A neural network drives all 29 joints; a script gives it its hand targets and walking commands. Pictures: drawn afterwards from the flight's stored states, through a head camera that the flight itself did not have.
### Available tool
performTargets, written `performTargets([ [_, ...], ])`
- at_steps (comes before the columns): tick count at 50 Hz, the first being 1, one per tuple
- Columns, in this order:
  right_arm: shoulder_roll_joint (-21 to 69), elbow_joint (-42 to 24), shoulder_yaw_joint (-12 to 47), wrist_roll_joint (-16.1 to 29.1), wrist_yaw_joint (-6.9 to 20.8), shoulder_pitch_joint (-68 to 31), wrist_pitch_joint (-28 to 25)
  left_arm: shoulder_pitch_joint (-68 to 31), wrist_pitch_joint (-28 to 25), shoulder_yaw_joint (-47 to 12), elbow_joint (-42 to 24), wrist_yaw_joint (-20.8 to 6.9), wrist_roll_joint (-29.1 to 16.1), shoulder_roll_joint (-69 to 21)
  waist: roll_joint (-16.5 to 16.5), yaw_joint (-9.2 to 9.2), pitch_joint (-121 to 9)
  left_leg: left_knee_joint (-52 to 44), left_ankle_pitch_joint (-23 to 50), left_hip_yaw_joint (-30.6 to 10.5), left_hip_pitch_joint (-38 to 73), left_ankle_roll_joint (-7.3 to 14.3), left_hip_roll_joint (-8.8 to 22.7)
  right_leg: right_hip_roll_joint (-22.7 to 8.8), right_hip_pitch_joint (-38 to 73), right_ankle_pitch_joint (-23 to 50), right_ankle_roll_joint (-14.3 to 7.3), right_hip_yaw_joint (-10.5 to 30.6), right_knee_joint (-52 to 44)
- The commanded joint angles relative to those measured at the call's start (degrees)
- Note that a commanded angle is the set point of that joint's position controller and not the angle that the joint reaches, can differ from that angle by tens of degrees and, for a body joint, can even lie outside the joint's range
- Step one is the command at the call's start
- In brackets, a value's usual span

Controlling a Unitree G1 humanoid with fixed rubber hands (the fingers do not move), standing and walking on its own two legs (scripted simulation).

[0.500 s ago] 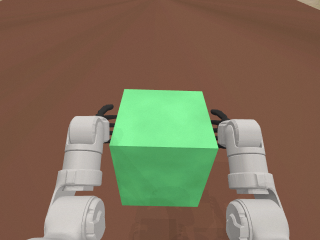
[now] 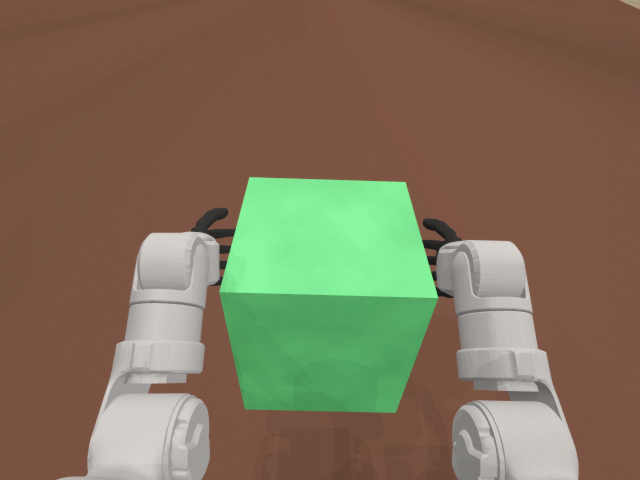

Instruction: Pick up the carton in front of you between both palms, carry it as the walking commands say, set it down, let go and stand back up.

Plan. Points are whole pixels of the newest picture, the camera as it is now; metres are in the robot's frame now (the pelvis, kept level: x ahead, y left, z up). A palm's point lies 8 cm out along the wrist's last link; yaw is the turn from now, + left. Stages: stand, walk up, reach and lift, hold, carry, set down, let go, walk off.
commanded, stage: carry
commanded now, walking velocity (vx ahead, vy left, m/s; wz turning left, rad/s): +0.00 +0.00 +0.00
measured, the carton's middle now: (324, 297) +0.36 +0.00 +0.05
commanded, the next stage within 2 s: none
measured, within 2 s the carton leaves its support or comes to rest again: neither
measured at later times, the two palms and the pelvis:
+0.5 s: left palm (191, 248) +0.36 +0.17 +0.13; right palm (438, 259) +0.36 -0.13 +0.13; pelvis +0.01 +0.01 +0.00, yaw +0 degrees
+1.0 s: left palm (178, 257) +0.35 +0.18 +0.14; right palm (433, 266) +0.35 -0.12 +0.14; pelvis +0.00 +0.02 +0.00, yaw +0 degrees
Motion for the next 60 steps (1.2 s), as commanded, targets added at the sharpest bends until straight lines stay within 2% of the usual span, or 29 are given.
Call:
performTargets([
  [1, 66.69, -10.90, 30.31, 24.96, 12.94, -46.45, -3.39, -47.01, -0.98, -30.99, -9.85, -13.97, -25.33, -65.61, 0.99, 0.31, -26.79, -2.02, 12.35, -7.28, 17.32, 2.93, 7.55, -8.20, 1.34, 14.07, -0.82, 6.40, -4.27],
  [3, 65.94, -12.50, 29.88, 23.99, 11.91, -46.19, -3.13, -45.77, -0.08, -31.09, -7.85, -14.32, -27.03, -67.38, -2.43, 0.57, -25.18, -1.02, 12.71, -6.56, 14.36, 3.01, 6.01, -8.42, 4.22, 20.68, 0.17, 6.25, -4.87],
  [4, 64.77, -9.80, 29.10, 23.71, 11.77, -46.44, -2.64, -42.55, -0.09, -31.13, -4.60, -14.22, -24.45, -66.85, 0.58, 1.05, -26.55, 0.25, 10.49, -5.42, 14.11, 3.38, 6.32, -9.62, 4.28, 23.68, -0.61, 8.04, -5.94],
  [5, 65.62, -9.15, 29.81, 24.48, 11.94, -44.29, -2.68, -40.61, -0.08, -29.10, -4.59, -14.21, -24.77, -64.27, -3.61, 0.05, -24.40, -0.35, 10.11, -6.12, 11.86, 2.89, 5.39, -9.93, 4.63, 27.30, 0.14, 7.65, -5.23],
  [7, 66.15, -7.82, 28.73, 24.55, 13.06, -42.94, -2.79, -44.68, -0.64, -31.21, -9.02, -14.48, -24.77, -64.19, 0.30, 0.06, -25.12, -0.85, 10.44, -4.97, 14.08, 1.96, 4.90, -10.22, 3.82, 25.79, 0.07, 7.22, -4.93],
  [8, 65.89, -9.07, 29.10, 24.29, 13.37, -43.54, -3.05, -43.54, -0.53, -29.91, -5.35, -14.20, -24.65, -65.98, -2.80, 0.62, -24.22, -0.64, 8.97, -4.96, 13.47, 2.02, 4.90, -10.47, 3.59, 23.84, -0.42, 6.40, -6.03],
  [9, 64.96, -9.13, 28.75, 22.63, 13.23, -42.98, -3.13, -43.90, -0.31, -29.66, -3.65, -14.07, -24.33, -66.88, -1.07, 0.74, -23.60, -0.28, 9.60, -5.03, 15.69, 1.86, 5.72, -9.37, 1.18, 21.58, -0.03, 6.99, -6.54],
  [11, 66.03, -9.01, 28.71, 23.40, 12.90, -44.19, -2.78, -49.35, -1.06, -32.17, -10.77, -14.16, -25.90, -66.32, -0.77, 0.03, -23.91, -1.21, 8.93, -5.47, 14.07, 2.09, 5.85, -9.15, 2.03, 15.71, -0.31, 5.76, -6.23],
  [12, 63.40, -12.52, 28.67, 23.89, 12.47, -46.80, -3.13, -40.89, -0.12, -30.67, -2.99, -14.54, -24.55, -69.01, 0.19, 0.23, -25.84, -1.03, 7.11, -6.49, 14.77, 2.40, 6.22, -9.01, 2.58, 15.33, -0.71, 6.98, -6.34],
  [14, 64.13, -8.69, 28.96, 23.25, 12.74, -43.41, -3.25, -40.46, -0.52, -29.44, -2.23, -14.67, -24.00, -66.15, -1.35, 0.45, -24.25, -1.39, 11.59, -7.00, 15.40, 2.70, 7.12, -8.02, 1.81, 16.21, -0.62, 5.65, -6.84],
  [16, 66.04, -9.36, 28.67, 24.81, 12.89, -48.17, -3.54, -45.34, -0.87, -32.34, -5.87, -14.43, -25.26, -66.62, 3.64, -0.27, -26.36, -2.65, 13.29, -7.99, 15.77, 2.78, 6.73, -8.67, 3.61, 15.49, -0.64, 6.39, -4.25],
  [17, 65.53, -12.37, 28.61, 23.37, 12.57, -45.83, -3.57, -46.04, -1.06, -30.74, -7.44, -14.37, -25.81, -68.19, 0.33, -0.15, -26.30, -3.14, 11.53, -8.55, 16.39, 2.85, 7.87, -7.61, 3.43, 11.64, 0.07, 4.91, -4.55],
  [22, 63.47, -7.91, 28.16, 24.11, 12.73, -43.26, -3.29, -42.70, -0.37, -31.57, -4.62, -13.60, -24.51, -66.46, 3.33, -0.16, -27.78, -2.52, 19.43, -8.18, 19.32, 2.83, 8.26, -7.74, 2.30, 14.55, -0.01, 5.23, -3.21],
  [24, 65.05, -6.61, 28.04, 23.78, 12.69, -42.00, -3.06, -44.70, -1.11, -30.88, -6.16, -13.40, -25.13, -66.60, 0.99, -0.02, -26.71, -2.38, 18.34, -7.47, 18.51, 3.34, 7.24, -7.58, 1.14, 13.63, 0.65, 5.36, -4.24],
  [26, 66.23, -7.07, 27.19, 24.16, 13.13, -43.18, -3.45, -44.52, -0.85, -31.06, -5.22, -13.58, -25.53, -65.96, 2.58, -0.05, -24.94, -0.75, 20.20, -6.37, 17.53, 3.26, 6.30, -9.51, 0.60, 23.30, 1.91, 6.49, -4.37],
  [29, 64.94, -7.92, 28.18, 23.92, 13.15, -43.50, -3.65, -44.64, -1.02, -29.43, -4.39, -13.96, -23.96, -65.44, -2.26, 0.60, -26.45, -1.16, 17.25, -6.55, 15.24, 3.16, 6.51, -9.44, 4.66, 24.03, 0.92, 6.06, -3.30],
  [32, 66.09, -9.94, 29.11, 25.61, 13.00, -44.40, -3.42, -44.47, -0.65, -30.56, -7.09, -14.11, -25.54, -65.88, -0.60, -1.11, -28.06, -2.76, 14.33, -8.23, 16.16, 3.07, 7.66, -8.38, 3.45, 15.32, -0.21, 5.42, -4.05],
  [34, 62.94, -10.76, 27.69, 23.52, 12.61, -46.19, -2.96, -42.54, -0.24, -30.30, -2.11, -14.50, -25.33, -67.27, 2.19, 0.54, -26.75, -5.03, 6.10, -8.78, 17.06, 3.75, 7.39, -7.51, 0.81, 6.59, -0.20, 6.59, -6.05],
  [36, 65.12, -9.09, 28.67, 25.00, 13.07, -45.87, -2.83, -43.15, -0.50, -28.50, -4.17, -14.09, -24.36, -65.34, -2.32, -0.04, -23.95, -4.20, 5.82, -8.66, 15.12, 2.91, 6.58, -8.41, 2.05, 8.74, -0.28, 6.28, -6.40],
  [37, 63.13, -12.38, 28.49, 24.54, 12.93, -48.90, -3.53, -42.43, -0.35, -29.23, -3.32, -13.81, -23.28, -67.30, 2.15, 0.84, -23.99, -4.28, 5.65, -7.93, 15.22, 2.75, 6.55, -8.05, 1.56, 8.14, -0.48, 5.88, -6.81],
  [40, 64.46, -12.65, 28.53, 25.14, 12.93, -49.28, -3.72, -40.71, -0.45, -29.76, -1.92, -13.79, -24.14, -66.26, 2.44, -0.56, -27.08, -1.71, 16.81, -6.91, 19.67, 3.58, 6.87, -9.10, 2.35, 17.20, 0.23, 6.23, -4.23],
  [41, 65.58, -10.77, 28.36, 24.84, 12.83, -44.71, -3.50, -45.44, -1.23, -31.64, -7.78, -13.69, -25.90, -65.90, -0.01, 0.35, -28.13, -2.11, 17.82, -7.07, 18.66, 3.52, 6.31, -8.12, 1.43, 16.72, 0.47, 6.18, -4.36],
  [43, 64.74, -4.85, 27.39, 22.76, 12.82, -41.80, -3.11, -43.42, -0.29, -29.07, -2.96, -13.62, -23.79, -65.76, -1.75, 0.64, -23.28, -2.19, 9.84, -8.08, 14.38, 3.19, 6.99, -8.97, 1.03, 15.77, 0.78, 6.96, -6.90],
  [47, 62.34, -9.11, 26.43, 23.58, 12.94, -47.58, -3.98, -41.60, -0.88, -28.27, -0.30, -13.76, -23.65, -66.98, -0.56, 0.47, -21.17, -4.35, 0.47, -8.15, 12.36, 1.94, 6.48, -8.89, -0.08, 7.84, -0.77, 6.80, -8.29],
  [51, 65.40, -4.77, 26.42, 24.33, 13.71, -43.73, -3.41, -42.65, -1.30, -30.82, -2.93, -13.34, -24.04, -65.55, 3.35, -0.78, -24.28, -5.50, 4.11, -8.62, 16.55, 2.23, 6.25, -7.82, -1.09, 6.77, -0.33, 6.19, -6.07],
  [52, 66.14, -5.50, 27.23, 24.97, 13.75, -45.07, -3.81, -46.74, -1.53, -30.72, -5.71, -12.97, -24.37, -67.00, 4.35, 0.64, -25.15, -5.87, 6.11, -10.39, 17.38, 2.92, 7.78, -6.97, -0.27, 3.70, 0.44, 5.12, -6.30],
  [56, 66.11, -7.75, 28.07, 24.63, 12.93, -45.74, -3.13, -42.60, -0.76, -29.65, -4.74, -13.63, -24.63, -66.26, -2.57, -0.56, -24.71, -3.08, 11.92, -8.37, 15.65, 3.62, 6.82, -8.26, -0.55, 13.68, 0.67, 6.11, -6.18],
  [59, 64.29, -5.58, 26.63, 23.93, 12.96, -43.88, -3.04, -41.26, -0.98, -30.12, -1.04, -13.44, -24.41, -67.48, 4.51, 1.12, -26.46, -3.70, 10.27, -7.36, 17.40, 2.54, 6.09, -8.40, -0.45, 9.21, -0.10, 6.23, -5.40],
  [60, 65.76, -7.71, 28.19, 24.74, 13.08, -44.07, -3.22, -42.89, -1.09, -30.13, -4.57, -13.71, -24.56, -65.90, 3.16, -0.04, -25.95, -4.19, 12.85, -7.77, 18.08, 2.51, 6.59, -8.03, -1.03, 9.20, -0.45, 5.66, -4.73],
])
